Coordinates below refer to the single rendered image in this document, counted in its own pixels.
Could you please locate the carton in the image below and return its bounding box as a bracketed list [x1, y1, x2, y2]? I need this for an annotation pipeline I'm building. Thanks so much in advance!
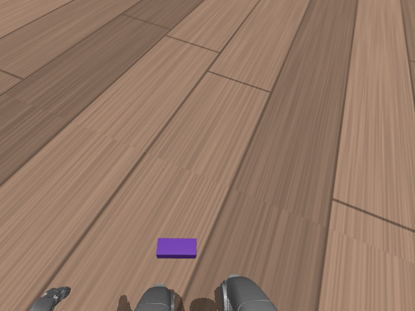
[156, 238, 196, 259]

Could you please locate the left robot hand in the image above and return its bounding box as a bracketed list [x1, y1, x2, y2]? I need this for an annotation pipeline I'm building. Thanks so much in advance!
[29, 286, 71, 311]

